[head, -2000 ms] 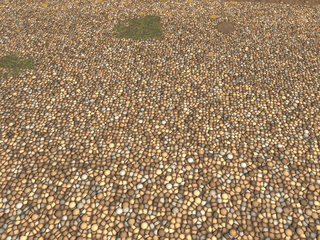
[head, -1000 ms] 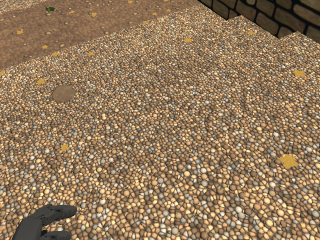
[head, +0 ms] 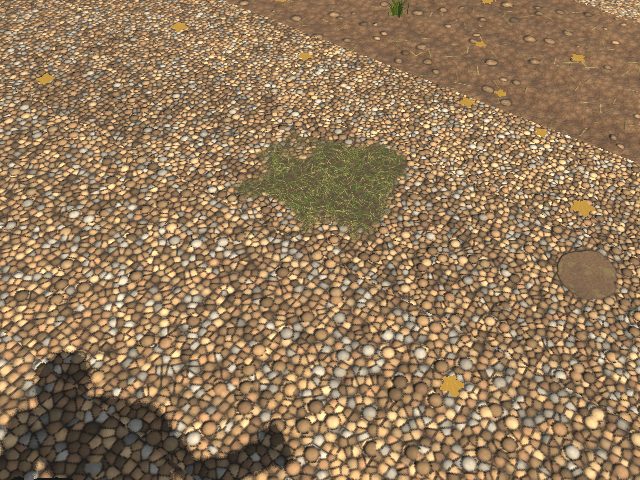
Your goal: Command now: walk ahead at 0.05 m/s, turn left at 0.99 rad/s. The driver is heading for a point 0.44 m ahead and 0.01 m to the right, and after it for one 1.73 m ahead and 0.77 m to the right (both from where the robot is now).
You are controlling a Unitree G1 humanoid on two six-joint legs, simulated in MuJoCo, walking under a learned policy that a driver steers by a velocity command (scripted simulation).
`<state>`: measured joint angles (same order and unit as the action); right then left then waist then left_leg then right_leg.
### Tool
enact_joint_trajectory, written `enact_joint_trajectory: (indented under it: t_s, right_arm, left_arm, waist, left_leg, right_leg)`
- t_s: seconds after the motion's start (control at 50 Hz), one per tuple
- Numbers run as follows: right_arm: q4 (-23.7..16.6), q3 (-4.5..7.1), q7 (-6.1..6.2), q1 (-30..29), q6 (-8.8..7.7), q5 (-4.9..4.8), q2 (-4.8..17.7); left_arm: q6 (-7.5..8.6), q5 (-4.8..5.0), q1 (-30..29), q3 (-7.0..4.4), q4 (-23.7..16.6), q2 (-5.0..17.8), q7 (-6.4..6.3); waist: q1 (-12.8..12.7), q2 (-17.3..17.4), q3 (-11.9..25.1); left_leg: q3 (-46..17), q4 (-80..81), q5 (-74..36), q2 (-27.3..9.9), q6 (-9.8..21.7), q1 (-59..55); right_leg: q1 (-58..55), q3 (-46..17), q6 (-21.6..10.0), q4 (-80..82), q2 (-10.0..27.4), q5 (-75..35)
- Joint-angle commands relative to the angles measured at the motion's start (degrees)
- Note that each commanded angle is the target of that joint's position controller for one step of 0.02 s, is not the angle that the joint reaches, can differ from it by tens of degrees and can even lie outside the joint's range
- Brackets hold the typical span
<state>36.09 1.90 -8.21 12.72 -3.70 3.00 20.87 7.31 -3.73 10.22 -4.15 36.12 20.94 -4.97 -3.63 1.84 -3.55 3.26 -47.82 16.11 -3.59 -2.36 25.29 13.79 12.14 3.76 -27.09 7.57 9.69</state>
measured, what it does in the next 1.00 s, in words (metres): steps on the spot, turning left: left foot, then right foot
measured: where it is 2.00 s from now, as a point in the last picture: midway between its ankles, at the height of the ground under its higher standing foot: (304, 450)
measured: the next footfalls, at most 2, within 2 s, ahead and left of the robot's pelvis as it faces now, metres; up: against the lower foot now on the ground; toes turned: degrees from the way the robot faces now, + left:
left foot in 0.02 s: +0.09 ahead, +0.09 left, +0.00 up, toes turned +5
right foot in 0.46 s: +0.08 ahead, -0.08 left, +0.00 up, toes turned +22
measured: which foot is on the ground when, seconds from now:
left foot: up 0.00-0.00, down 0.02-0.46, up 0.48-0.90, down 0.92-1.00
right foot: down 0.00-0.02, up 0.04-0.44, down 0.46-0.90, up 0.92-1.00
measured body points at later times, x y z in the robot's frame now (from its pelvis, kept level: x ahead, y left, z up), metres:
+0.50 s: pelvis +0.00 -0.03 +0.00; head +0.02 -0.03 +0.45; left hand +0.04 +0.26 -0.10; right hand +0.25 -0.22 -0.10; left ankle +0.04 +0.08 -0.72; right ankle +0.05 -0.10 -0.73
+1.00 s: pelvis -0.01 +0.01 +0.01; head +0.00 +0.03 +0.46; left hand +0.00 +0.31 -0.11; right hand +0.20 -0.19 -0.10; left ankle -0.07 +0.08 -0.73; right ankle +0.07 -0.09 -0.68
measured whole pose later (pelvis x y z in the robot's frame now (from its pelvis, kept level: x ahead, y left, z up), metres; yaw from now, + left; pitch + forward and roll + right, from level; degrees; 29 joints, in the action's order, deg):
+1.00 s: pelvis -0.01 +0.01 +0.01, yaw +22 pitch +2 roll +0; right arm 43.9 0.7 0.5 12.8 -0.9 1.8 15.1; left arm -1.4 0.4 14.4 -3.3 40.9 16.3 1.0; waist 0.2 -2.2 0.8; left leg 3.4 -26.0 16.6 1.6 2.9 11.8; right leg 30.2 -4.8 -1.9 -52.1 -2.3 15.8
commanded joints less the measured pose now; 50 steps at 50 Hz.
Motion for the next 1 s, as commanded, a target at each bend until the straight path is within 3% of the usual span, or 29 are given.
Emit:
enact_joint_trajectory:
  t_s: [0.02,0.04,0.06,0.08,0.1,0.12,0.14,0.18,0.22,0.34,0.4,0.42,0.44,0.46,0.48,0.5,0.54,0.56,0.58,0.62,0.66,0.72,0.82,0.88,0.9,0.92,0.94,0.96,1.0]
  right_arm:
    - [-0.47,4.0,1.09,10.89,-1.94,-0.5,7.84]
    - [-0.21,6.06,3.09,14.42,-2.98,0.13,14.71]
    - [-4.92,7.44,3.12,11.47,-3.92,0.57,22.08]
    - [-4.16,6.76,5.87,8.65,3.55,-4.22,11.93]
    - [-4.72,6.09,7.5,7.25,7.28,-4.91,12.06]
    - [-5.72,5.78,8.2,2.87,9.19,-4.9,10.73]
    - [-6.02,5.35,8.65,0.48,9.82,-4.66,9.68]
    - [-6.21,5.05,8.74,-1.12,9.27,-3.39,8.12]
    - [-5.74,4.96,8.81,-1.4,8.36,-3.36,7.13]
    - [-4.71,4.52,8.46,-2.12,8.45,-2.66,4.82]
    - [-3.44,4.19,8.3,-3.11,8.74,-2.58,4.04]
    - [-3.27,3.98,8.55,-4.17,8.69,-3.13,3.78]
    - [-2.67,3.63,8.98,-3.89,8.51,-3.8,2.9]
    - [-1.97,2.83,9.25,-0.2,8.2,-3.8,-0.45]
    - [-2.92,3.45,9.52,-2.19,8.03,-2.53,2.41]
    - [-1.99,4.16,9.61,-4.44,8.05,-1.12,4.74]
    - [1.11,4.33,9.03,-2.86,8.15,-2.45,4.32]
    - [2.09,4.16,8.68,-2.04,8.28,-2.49,3.6]
    - [3.03,3.66,8.26,-0.28,8.18,-2.19,2.87]
    - [3.08,3.63,7.06,-1.74,7.83,-1.42,3.63]
    - [2.35,3.11,6.11,-5.82,7.48,-1.4,2.52]
    - [2.69,2.07,5.34,-6.86,6.73,-1.29,0.57]
    - [2.87,0.55,5.9,-6.83,5.59,-2.18,-0.29]
    - [5.35,-0.05,7.21,0.16,4.76,-2.29,-0.8]
    - [7.69,0.34,7.8,7.28,3.78,-1.51,0.45]
    - [7.99,0.93,8.31,11.44,2.81,-0.8,4.08]
    - [6.34,2.87,9.22,8.34,2.57,-0.84,10.22]
    - [5.87,2.99,9.82,5.07,2.3,-0.8,8.84]
    - [3.77,1.51,9.55,-2.15,0.88,-1.27,4.19]
  left_arm:
    - [1.24,-0.51,-4.08,-1.76,-5.25,5.87,0.39]
    - [0.97,-0.01,-1.11,-0.27,-6.56,-0.23,0.76]
    - [1.3,0.58,3.17,1.08,-10.42,-1.96,0.55]
    - [-5.02,3.06,-6.55,-1.12,-5.25,6.84,3.85]
    - [-7.77,2.92,-7.15,-0.6,-7.41,4.01,4.8]
    - [-8.91,2.91,-6.23,-0.23,-6.56,3.17,5.13]
    - [-9.85,3.37,-3.96,0.01,-5.12,2.54,5.18]
    - [-10.53,2.99,-1.56,0.09,-2.75,2.88,5.04]
    - [-10.68,2.54,-1.25,0.68,-2.25,2.28,4.75]
    - [-10.6,3.46,-3.04,2.43,-3.37,-0.13,4.54]
    - [-10.53,4.03,0.41,2.7,-2.71,-1.06,4.2]
    - [-10.17,3.93,2.76,2.59,-1.77,-1.26,3.86]
    - [-9.69,3.22,3.59,2.67,-1.54,-1.54,3.39]
    - [-9.23,1.95,1.2,2.63,-2.83,1.17,2.93]
    - [-9.0,2.05,-0.39,1.64,-4.01,5.88,3.34]
    - [-8.52,2.13,1.68,1.38,-2.73,4.97,3.58]
    - [-8.0,2.39,-3.99,2.61,-3.28,0.45,4.04]
    - [-7.86,2.53,-5.19,2.78,-3.54,-0.29,3.87]
    - [-7.92,2.39,-2.32,2.51,-3.0,-0.03,4.09]
    - [-8.45,3.13,3.21,1.33,-0.82,2.05,4.56]
    - [-8.26,3.66,5.61,0.68,0.56,2.51,4.71]
    - [-7.24,3.53,7.48,-0.13,2.34,3.04,4.85]
    - [-7.47,3.66,5.29,-1.13,3.31,4.72,5.36]
    - [-8.8,4.21,1.72,-1.38,2.43,4.42,5.37]
    - [-8.69,4.21,-1.06,-0.7,1.18,1.43,5.38]
    - [-8.0,4.62,-4.97,1.23,-1.71,-5.59,5.47]
    - [-7.22,4.53,-7.44,1.46,-5.09,-4.4,5.44]
    - [-6.95,4.27,-8.47,0.7,-5.3,-1.25,5.61]
    - [-6.67,3.73,-1.21,-0.54,-1.56,1.74,6.94]
  waist:
    - [4.98,-1.78,4.86]
    - [4.77,13.63,4.07]
    - [0.66,13.56,12.62]
    - [8.8,2.73,8.47]
    - [7.16,3.88,6.98]
    - [5.25,1.36,6.31]
    - [3.75,2.84,5.31]
    - [3.0,1.95,7.52]
    - [3.01,1.89,9.5]
    - [6.3,6.49,9.51]
    - [5.54,7.55,7.86]
    - [4.25,5.66,7.74]
    - [3.54,2.45,7.21]
    - [5.73,-9.88,6.9]
    - [4.63,-14.42,3.56]
    - [3.75,-9.66,3.08]
    - [6.95,-6.31,2.44]
    - [7.06,-8.23,3.51]
    - [5.78,-10.03,6.69]
    - [3.2,-11.82,5.64]
    - [1.46,-9.76,2.71]
    - [0.83,-10.23,3.58]
    - [2.08,-11.81,3.03]
    - [6.41,-6.58,1.08]
    - [9.97,-1.33,2.19]
    - [12.53,12.11,3.62]
    - [11.69,8.63,1.24]
    - [9.6,3.85,0.0]
    - [4.52,4.13,2.38]
  left_leg:
    - [-0.69,13.01,-12.14,3.37,4.75,-17.42]
    - [-17.44,21.91,-38.69,-5.73,14.04,-22.56]
    - [-34.35,23.76,-44.36,-14.88,25.22,-26.5]
    - [-37.1,27.63,-31.06,-14.29,21.02,-25.38]
    - [-37.66,27.64,-29.73,-13.62,20.41,-23.56]
    - [-32.22,27.22,-26.42,-10.15,17.99,-20.75]
    - [-27.66,26.55,-29.7,-7.07,16.03,-14.98]
    - [-23.61,25.82,-31.78,-4.14,15.45,-9.11]
    - [-23.6,25.14,-31.74,-3.65,15.71,-9.62]
    - [-27.34,25.25,-21.55,-3.3,14.95,-11.4]
    - [-30.04,24.84,-18.46,-2.69,13.71,-9.1]
    - [-31.56,23.95,-14.27,-2.24,12.24,-7.99]
    - [-30.53,21.81,-6.28,0.0,9.41,-4.9]
    - [-23.14,11.02,8.33,6.5,5.73,-0.47]
    - [-13.97,4.26,15.6,15.39,4.01,4.97]
    - [-16.09,-3.89,13.74,11.93,3.19,1.5]
    - [-15.83,-9.15,6.79,11.35,2.05,-0.82]
    - [-15.03,-10.66,5.04,11.32,1.36,-0.52]
    - [-13.72,-12.05,4.14,11.56,1.01,0.76]
    - [-11.6,-13.21,4.12,11.08,0.77,7.97]
    - [-10.53,-11.28,2.39,9.66,0.32,12.17]
    - [-6.57,-4.71,1.46,7.08,-0.21,9.13]
    - [-1.13,11.96,6.67,5.62,2.02,-7.71]
    - [3.85,26.34,-2.31,6.19,6.01,-21.72]
    - [-0.67,28.15,1.43,4.35,7.36,-34.15]
    - [-20.24,33.94,19.48,-11.09,8.83,-38.38]
    - [-35.39,39.07,30.34,-20.59,13.59,-32.11]
    - [-34.51,39.15,29.8,-20.83,14.08,-29.41]
    - [-22.49,38.84,18.75,-13.92,9.7,-26.52]
  right_leg:
    - [6.15,-5.34,-5.94,-4.09,9.74,11.59]
    - [15.76,1.05,0.14,-23.45,1.41,23.27]
    - [20.11,-10.28,2.19,-27.36,-6.02,31.11]
    - [32.01,-9.92,2.3,-39.57,-4.51,29.29]
    - [34.64,-13.76,2.31,-41.98,-4.01,26.21]
    - [31.65,-14.87,2.17,-39.78,-2.76,19.83]
    - [26.27,-13.97,2.36,-39.18,-3.19,15.95]
    - [18.82,-13.1,1.74,-40.89,-5.63,10.93]
    - [17.22,-13.19,0.45,-38.91,-7.16,9.27]
    - [10.45,-12.59,-3.45,-22.8,-9.34,11.69]
    - [3.82,-12.15,-5.03,-12.8,-10.05,13.78]
    - [-0.08,-12.85,-5.96,-4.64,-9.49,9.91]
    - [-4.7,-14.79,-6.99,4.14,-7.7,5.96]
    - [-6.97,-28.55,-9.26,11.84,4.21,8.54]
    - [-0.77,-41.54,-15.2,15.14,13.92,-0.83]
    - [3.67,-41.24,-18.0,15.39,14.7,-2.49]
    - [4.4,-31.07,-15.79,14.17,7.15,-1.15]
    - [2.06,-27.79,-14.71,13.48,4.78,-3.07]
    - [-2.61,-26.79,-14.08,15.18,3.33,6.21]
    - [-9.52,-29.9,-13.49,18.48,3.79,22.89]
    - [-11.89,-30.33,-13.04,18.77,4.54,23.57]
    - [-11.25,-28.22,-12.85,18.47,4.05,21.05]
    - [1.95,-24.41,-13.35,18.44,3.78,19.15]
    - [13.07,-21.51,-11.85,12.9,1.72,20.84]
    - [24.35,-19.17,-9.36,2.31,-3.12,21.36]
    - [34.81,-13.93,-7.32,-19.42,-10.0,21.67]
    - [43.84,-17.71,-6.87,-27.08,-11.34,14.98]
    - [45.35,-21.92,-6.52,-31.76,-8.04,9.06]
    - [38.82,-21.42,-4.57,-32.74,-7.0,1.33]
Keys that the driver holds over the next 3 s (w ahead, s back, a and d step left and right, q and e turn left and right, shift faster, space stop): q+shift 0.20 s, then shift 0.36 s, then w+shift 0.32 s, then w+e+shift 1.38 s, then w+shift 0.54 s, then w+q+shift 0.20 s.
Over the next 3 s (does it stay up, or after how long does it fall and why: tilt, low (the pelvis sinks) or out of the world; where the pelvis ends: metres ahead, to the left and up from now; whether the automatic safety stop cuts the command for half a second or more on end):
stays up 1.31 -0.56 -0.37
